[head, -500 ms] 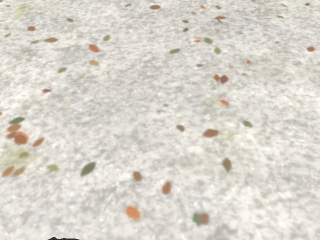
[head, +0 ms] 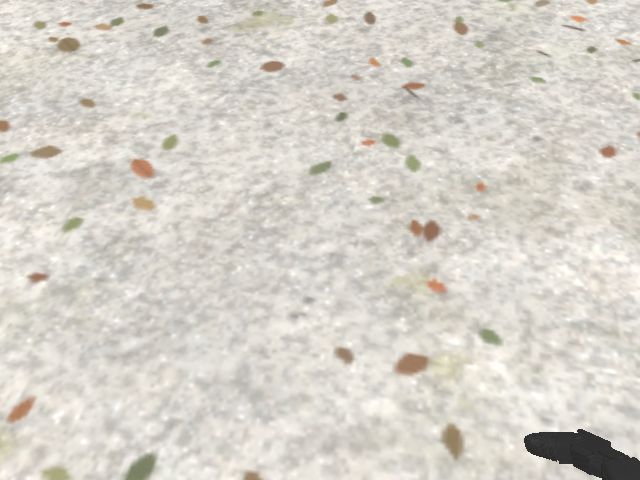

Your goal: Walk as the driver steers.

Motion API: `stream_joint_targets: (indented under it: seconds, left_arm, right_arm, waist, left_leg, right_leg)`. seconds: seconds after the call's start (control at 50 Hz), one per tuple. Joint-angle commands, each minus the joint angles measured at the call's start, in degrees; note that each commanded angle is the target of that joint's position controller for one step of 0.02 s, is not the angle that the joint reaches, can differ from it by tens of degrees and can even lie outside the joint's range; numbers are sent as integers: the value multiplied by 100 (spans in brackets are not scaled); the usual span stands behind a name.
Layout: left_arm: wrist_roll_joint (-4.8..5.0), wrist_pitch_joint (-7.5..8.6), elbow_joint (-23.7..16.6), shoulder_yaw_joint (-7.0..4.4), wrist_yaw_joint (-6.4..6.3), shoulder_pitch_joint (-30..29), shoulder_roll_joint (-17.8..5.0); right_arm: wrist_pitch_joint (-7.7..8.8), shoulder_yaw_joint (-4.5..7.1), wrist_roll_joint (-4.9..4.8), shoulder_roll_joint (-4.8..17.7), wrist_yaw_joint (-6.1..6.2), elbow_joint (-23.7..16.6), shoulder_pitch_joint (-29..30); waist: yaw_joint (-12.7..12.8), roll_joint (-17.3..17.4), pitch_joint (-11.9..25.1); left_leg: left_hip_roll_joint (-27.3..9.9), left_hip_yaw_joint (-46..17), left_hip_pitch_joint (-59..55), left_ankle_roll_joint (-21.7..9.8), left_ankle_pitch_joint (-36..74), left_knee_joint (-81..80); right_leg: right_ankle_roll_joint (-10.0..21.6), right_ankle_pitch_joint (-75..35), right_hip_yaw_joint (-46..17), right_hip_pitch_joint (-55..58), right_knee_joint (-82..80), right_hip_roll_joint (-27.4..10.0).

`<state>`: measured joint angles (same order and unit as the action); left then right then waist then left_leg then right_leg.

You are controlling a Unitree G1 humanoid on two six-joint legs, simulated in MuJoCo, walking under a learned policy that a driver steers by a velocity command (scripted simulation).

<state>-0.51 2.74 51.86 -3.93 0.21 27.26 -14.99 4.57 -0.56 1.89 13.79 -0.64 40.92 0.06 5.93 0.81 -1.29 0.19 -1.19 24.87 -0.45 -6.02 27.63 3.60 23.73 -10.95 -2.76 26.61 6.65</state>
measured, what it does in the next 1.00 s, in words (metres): walks ahead: right foot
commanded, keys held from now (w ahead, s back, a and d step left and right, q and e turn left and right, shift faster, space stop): w+e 0.22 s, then w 0.20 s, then w+q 0.58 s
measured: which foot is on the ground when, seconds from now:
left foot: down 0.00-0.50, up 0.52-1.00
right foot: down 0.00-0.00, up 0.02-0.48, down 0.50-1.00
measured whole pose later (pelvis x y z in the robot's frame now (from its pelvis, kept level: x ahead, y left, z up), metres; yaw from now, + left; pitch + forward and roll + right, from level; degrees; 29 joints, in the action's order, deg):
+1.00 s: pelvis +0.49 -0.07 +0.00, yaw +2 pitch +1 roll -1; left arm -1.4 4.3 55.1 -2.2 -1.5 23.2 -12.6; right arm 0.4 2.3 2.1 12.5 -3.5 45.4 -3.8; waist 2.5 0.3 -3.5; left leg -0.9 7.4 30.9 -7.5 -7.8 36.4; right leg 0.1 24.5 17.6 7.5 17.1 0.0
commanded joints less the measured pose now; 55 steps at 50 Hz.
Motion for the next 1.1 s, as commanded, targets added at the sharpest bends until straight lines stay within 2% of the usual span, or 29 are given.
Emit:
stream_joint_targets:
  seconds: [0.02, 0.04, 0.06, 0.08, 0.12, 0.16, 0.22, 0.32, 0.4, 0.44, 0.46, 0.48, 0.5, 0.52, 0.54, 0.56, 0.58, 0.6, 0.64, 0.72, 0.8, 0.9, 0.96, 1.0, 1.02, 1.04, 1.06, 1.08, 1.1]
  left_arm:
    - [224, 122, -741, -34, 7, 31, -180]
    - [37, 27, -646, -94, -39, 124, -627]
    - [-49, -25, -577, -125, -7, -175, -704]
    - [-63, -39, -607, -107, 57, -444, -586]
    - [-159, -151, -646, -112, 159, -594, -508]
    - [-165, -242, -726, -99, 227, -724, -447]
    - [-169, -296, -944, -69, 313, -1249, -391]
    - [-163, -234, -1216, 85, 372, -2127, -178]
    - [-182, -184, -1421, 163, 378, -2754, -206]
    - [-216, -143, -1445, 160, 327, -2782, -274]
    - [-239, -102, -1366, 139, 282, -2531, -315]
    - [-274, -30, -1129, 95, 228, -1834, -377]
    - [-363, 48, -782, -4, 151, -862, -614]
    - [-479, 84, -684, -154, 40, 8, -1240]
    - [-272, 27, -675, -238, -18, 43, -1551]
    - [-126, 8, -668, -174, -33, -364, -1245]
    - [-104, 42, -677, -54, -23, -852, -844]
    - [-100, 87, -682, 30, 3, -1150, -518]
    - [-60, 175, -618, 100, -16, -1312, -272]
    - [-34, 352, -401, 42, -47, -1008, -382]
    - [-55, 355, -219, 65, -84, -751, -280]
    - [-61, 317, 15, 22, -159, -368, -505]
    - [-86, 232, 93, -14, -209, -348, -680]
    - [-111, 129, 95, -66, -233, -415, -875]
    - [-98, 73, 66, -84, -222, -448, -949]
    - [-90, 64, -57, -67, -193, -526, -903]
    - [-22, 101, -457, 78, -67, -280, -163]
    - [-55, 173, -684, -3, -41, -975, -610]
    - [-10, 255, -829, 26, -14, -1371, -556]
  right_arm:
    - [49, 540, 174, 1768, 216, 51, -2092]
    - [-45, 539, 88, 1488, 196, 80, -1914]
    - [-58, 418, 43, 951, 168, -13, -1579]
    - [-36, 354, 22, 685, 141, -9, -1348]
    - [39, 313, -1, 548, 145, 87, -1349]
    - [139, 342, -58, 588, 117, 196, -1531]
    - [197, 396, -96, 668, 99, 321, -1727]
    - [188, 398, -64, 653, 36, 595, -2051]
    - [122, 438, -80, 844, 47, 864, -2454]
    - [39, 449, -91, 929, 63, 1036, -2631]
    - [2, 449, -103, 980, 66, 1110, -2658]
    - [-38, 441, -138, 1002, 69, 1170, -2648]
    - [-42, 390, -175, 884, 64, 1138, -2645]
    - [-14, 245, -263, 374, 15, 794, -2695]
    - [-53, 300, -263, 376, 34, 799, -2982]
    - [-113, 442, -182, 782, 77, 820, -2420]
    - [-88, 418, -210, 622, 41, 787, -2275]
    - [-114, 417, -201, 516, 31, 887, -2301]
    - [-274, 419, -40, 346, -35, 1062, -2546]
    - [-388, 455, -42, 197, -157, 886, -2002]
    - [-377, 412, -27, 118, -226, 595, -1179]
    - [-364, 315, 15, 84, -328, 206, -268]
    - [-375, 359, 26, 205, -300, 143, -336]
    - [-367, 450, 30, 370, -241, 284, -970]
    - [-318, 537, 50, 513, -197, 471, -1621]
    - [-285, 700, 121, 905, -111, 724, -2503]
    - [-311, 877, 95, 1609, -33, 665, -2395]
    - [-372, 885, -109, 1647, -37, 595, -2543]
    - [-393, 841, -132, 1473, 20, 654, -2237]
  waist:
    - [-1045, 1480, 1714]
    - [-848, 1092, 1396]
    - [-779, 377, 696]
    - [-716, 189, 289]
    - [-589, 576, 70]
    - [-550, 576, 134]
    - [-562, 452, 64]
    - [-711, 429, -181]
    - [-865, 463, -324]
    - [-820, 485, -304]
    - [-667, 511, -154]
    - [-317, 400, 213]
    - [58, 185, 837]
    - [288, -831, 1765]
    - [131, -1368, 2179]
    - [60, -512, 1317]
    - [-212, -543, 561]
    - [-396, -482, 232]
    - [-641, -712, -4]
    - [-713, -552, -192]
    - [-609, -493, -418]
    - [-405, -428, -564]
    - [-534, -499, -366]
    - [-838, -616, 90]
    - [-1123, -538, 486]
    - [-1542, -98, 984]
    - [-1090, 1320, 1379]
    - [-1348, 610, 1680]
    - [-1210, 267, 854]
  left_leg:
    - [-2486, -3336, -4117, -916, -1956, -1081]
    - [-2594, -4037, -3640, -1127, -2544, -1230]
    - [-2297, -3263, -2971, -1032, -2504, -1309]
    - [-1980, -2422, -2423, -925, -1732, -1450]
    - [-1559, -1345, -1950, -725, -559, -1627]
    - [-1490, -860, -1917, -750, 304, -1681]
    - [-1538, -334, -2069, -845, 817, -1838]
    - [-1286, 405, -1988, -824, 1145, -1953]
    - [-1455, 592, -2239, -779, 1491, -1857]
    - [-1555, 553, -2562, -778, 2347, -1490]
    - [-1531, 551, -2670, -761, 3263, -1028]
    - [-1388, 660, -2591, -692, 3801, -166]
    - [-1141, 766, -1881, -587, 3089, 987]
    - [-653, 933, -225, -387, 460, 2965]
    - [155, 376, 938, -322, -2621, 4269]
    - [-168, -273, 1241, -407, -2143, 4443]
    - [-373, -226, 1173, -424, -1657, 4151]
    - [-511, -165, 942, -400, -1358, 3842]
    - [-575, -98, 522, -298, -1024, 3668]
    - [-608, -34, 1092, -217, -347, 3582]
    - [-605, 127, 1490, -168, 400, 2602]
    - [-434, 680, 1165, -405, 545, 1211]
    - [-64, 985, 692, -717, -132, 909]
    - [349, 1134, -101, -993, -788, 817]
    - [527, 1053, -970, -1159, -823, 484]
    - [117, 258, -2354, -1440, -1030, 39]
    - [-1676, -2742, -4093, -2305, -1043, -288]
    - [-1972, -4231, -4240, -2547, -890, -1069]
    - [-1887, -3264, -3697, -2344, -535, -1168]
  right_leg:
    - [78, 513, 438, -2922, 3240, 117]
    - [125, 733, 560, -3511, 3973, -276]
    - [128, 203, 498, -3560, 4154, -555]
    - [66, -190, 556, -3453, 4015, -724]
    - [-56, -467, 671, -3229, 3814, -928]
    - [-125, -702, 745, -3231, 3857, -946]
    - [-220, -1163, 786, -3699, 3729, -1042]
    - [-245, -2014, 970, -3481, 2089, -930]
    - [-25, -1807, 1424, -2912, 1017, -822]
    - [165, -1357, 1555, -2620, 690, -714]
    - [267, -1146, 1643, -2188, 497, -571]
    - [385, -1316, 1700, -1279, 73, -414]
    - [523, -1466, 1428, 203, -15, -652]
    - [909, -946, -615, 2013, -139, -2447]
    - [1307, -1430, -2474, 2339, -835, -3418]
    - [1071, -1380, -1613, 1573, -865, -3016]
    - [844, -1603, -773, 703, -1103, -2727]
    - [597, -1731, -226, 158, -1364, -2441]
    - [371, -2012, 498, -461, -1647, -2113]
    - [426, -2717, 1173, -390, -1900, -2068]
    - [456, -3000, 1744, -218, -1927, -1976]
    - [407, -3719, 2205, 331, -1778, -2159]
    - [302, -5686, 2482, 863, -1016, -2235]
    - [271, -6961, 2589, 1004, 253, -2248]
    - [222, -6604, 2618, 708, 1347, -2212]
    - [35, -5136, 2663, -322, 2975, -2036]
    - [-330, 194, 2507, -2942, 5165, -909]
    - [-361, 633, 1116, -3746, 5829, -509]
    - [-290, 4, 869, -4161, 5597, -918]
